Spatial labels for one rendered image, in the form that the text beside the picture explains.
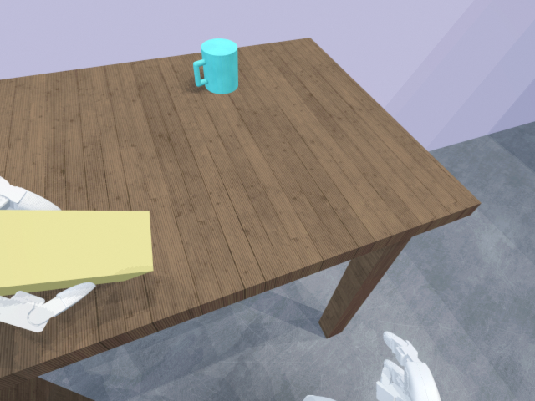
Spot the table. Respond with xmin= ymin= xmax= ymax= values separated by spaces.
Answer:
xmin=0 ymin=38 xmax=481 ymax=401

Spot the sponge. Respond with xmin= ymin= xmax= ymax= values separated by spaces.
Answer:
xmin=0 ymin=210 xmax=153 ymax=296

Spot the right robot hand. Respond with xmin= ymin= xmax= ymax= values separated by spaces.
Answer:
xmin=376 ymin=332 xmax=441 ymax=401

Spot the left robot hand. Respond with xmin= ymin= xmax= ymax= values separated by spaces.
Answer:
xmin=0 ymin=176 xmax=96 ymax=332

